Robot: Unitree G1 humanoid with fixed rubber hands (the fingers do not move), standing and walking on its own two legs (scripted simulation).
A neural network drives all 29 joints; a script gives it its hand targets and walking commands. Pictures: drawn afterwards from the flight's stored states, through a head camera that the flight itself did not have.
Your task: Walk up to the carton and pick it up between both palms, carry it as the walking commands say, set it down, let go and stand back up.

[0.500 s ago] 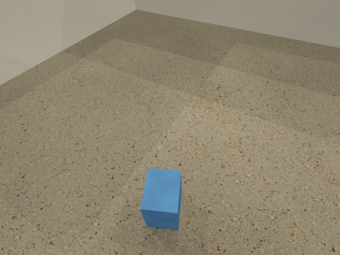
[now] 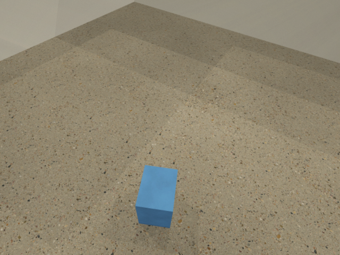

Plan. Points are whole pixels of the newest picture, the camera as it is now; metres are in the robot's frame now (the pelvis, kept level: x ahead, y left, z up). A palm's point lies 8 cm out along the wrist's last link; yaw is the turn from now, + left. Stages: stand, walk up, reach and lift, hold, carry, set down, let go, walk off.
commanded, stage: walk up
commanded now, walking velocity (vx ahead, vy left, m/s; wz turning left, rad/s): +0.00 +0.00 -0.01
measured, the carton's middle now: (157, 197) +0.51 +0.06 -0.64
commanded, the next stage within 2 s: stand in 1.76 s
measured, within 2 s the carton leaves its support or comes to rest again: neither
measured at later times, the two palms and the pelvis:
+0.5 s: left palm out of the picture -0.02 +0.21 -0.14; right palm out of the picture +0.00 -0.24 -0.14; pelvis -0.01 -0.01 +0.01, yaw +0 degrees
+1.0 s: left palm out of the picture +0.00 +0.37 -0.14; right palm out of the picture +0.14 -0.15 -0.14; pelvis +0.07 +0.10 -0.01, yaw -2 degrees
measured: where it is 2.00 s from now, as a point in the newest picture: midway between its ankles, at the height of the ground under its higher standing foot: outside the picture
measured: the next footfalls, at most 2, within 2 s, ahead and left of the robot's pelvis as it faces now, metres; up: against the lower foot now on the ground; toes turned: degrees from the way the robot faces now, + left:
right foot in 0.28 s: +0.00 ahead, -0.13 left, +0.00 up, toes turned -3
left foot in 0.96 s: +0.15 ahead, +0.26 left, +0.00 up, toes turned +4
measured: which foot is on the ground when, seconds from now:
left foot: down 0.00-0.60, up 0.62-0.94, down 0.96-1.00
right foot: up 0.00-0.26, down 0.28-0.96, up 0.98-1.00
